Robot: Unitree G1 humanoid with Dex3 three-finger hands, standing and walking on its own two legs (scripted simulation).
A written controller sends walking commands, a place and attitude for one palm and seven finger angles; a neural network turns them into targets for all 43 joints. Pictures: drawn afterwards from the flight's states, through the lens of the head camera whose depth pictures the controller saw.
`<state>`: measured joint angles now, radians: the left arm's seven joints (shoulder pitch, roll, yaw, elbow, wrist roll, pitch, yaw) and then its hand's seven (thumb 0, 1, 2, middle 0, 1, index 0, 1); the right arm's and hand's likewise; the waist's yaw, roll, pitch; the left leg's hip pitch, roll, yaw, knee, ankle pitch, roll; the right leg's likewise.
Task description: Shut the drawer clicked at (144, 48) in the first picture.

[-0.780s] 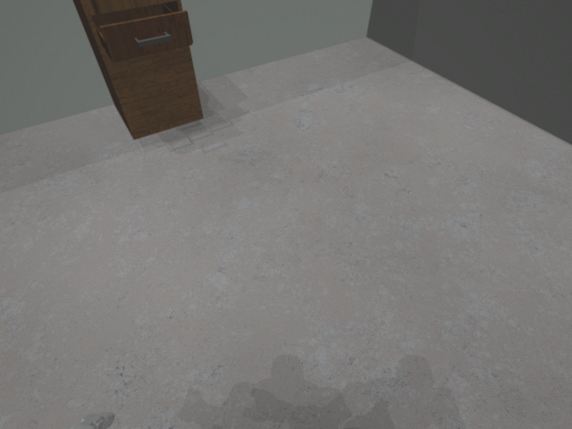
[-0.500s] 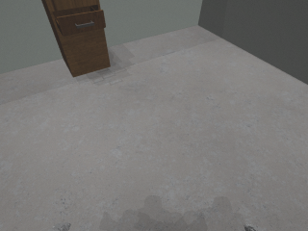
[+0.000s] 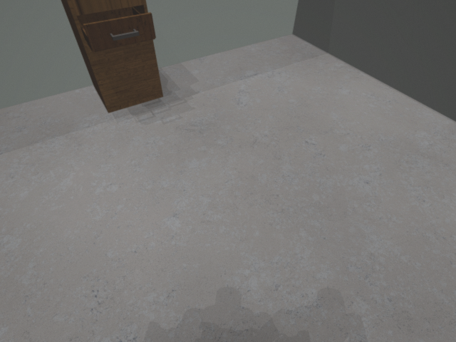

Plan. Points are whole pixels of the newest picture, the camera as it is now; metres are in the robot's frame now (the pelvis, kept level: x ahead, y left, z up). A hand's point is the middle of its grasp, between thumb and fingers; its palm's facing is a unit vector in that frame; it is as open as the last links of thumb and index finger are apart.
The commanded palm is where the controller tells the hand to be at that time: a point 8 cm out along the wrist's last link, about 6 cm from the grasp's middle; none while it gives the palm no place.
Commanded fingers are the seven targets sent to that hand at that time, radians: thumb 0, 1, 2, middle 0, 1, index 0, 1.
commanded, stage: stand and wait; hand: left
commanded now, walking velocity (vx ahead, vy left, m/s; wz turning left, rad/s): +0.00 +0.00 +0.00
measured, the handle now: (124, 34) +1.68 +0.71 -0.18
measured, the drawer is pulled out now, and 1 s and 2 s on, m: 0.15 0.15 0.15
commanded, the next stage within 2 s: look at it before walking up in 0.04 s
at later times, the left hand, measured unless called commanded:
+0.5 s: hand out of the picture +0.06 +0.24 -0.16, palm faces -0.02 -0.95 -0.33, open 7.4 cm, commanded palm none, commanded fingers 0.00 0.90 0.90 -0.20 -0.30 -0.20 -0.30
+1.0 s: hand out of the picture +0.03 +0.22 -0.18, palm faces +0.04 -0.97 -0.23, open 7.4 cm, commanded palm none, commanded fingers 0.00 0.90 0.90 -0.20 -0.30 -0.20 -0.30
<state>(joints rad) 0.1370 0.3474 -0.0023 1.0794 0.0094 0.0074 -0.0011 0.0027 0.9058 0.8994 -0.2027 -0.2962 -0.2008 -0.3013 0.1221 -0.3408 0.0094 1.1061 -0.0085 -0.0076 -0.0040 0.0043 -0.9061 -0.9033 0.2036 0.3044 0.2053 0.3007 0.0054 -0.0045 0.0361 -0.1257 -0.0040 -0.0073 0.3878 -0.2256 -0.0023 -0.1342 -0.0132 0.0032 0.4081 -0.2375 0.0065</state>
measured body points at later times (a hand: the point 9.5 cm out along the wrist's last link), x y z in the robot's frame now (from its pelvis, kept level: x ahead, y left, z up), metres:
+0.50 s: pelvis -0.01 +0.00 +0.00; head -0.01 +0.00 +0.45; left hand +0.06 +0.29 -0.13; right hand +0.07 -0.30 -0.13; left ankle -0.01 +0.12 -0.74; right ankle -0.01 -0.12 -0.74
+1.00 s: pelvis +0.02 +0.01 -0.01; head +0.01 +0.02 +0.44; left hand +0.03 +0.27 -0.16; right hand +0.05 -0.26 -0.15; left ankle -0.01 +0.12 -0.74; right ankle -0.01 -0.12 -0.74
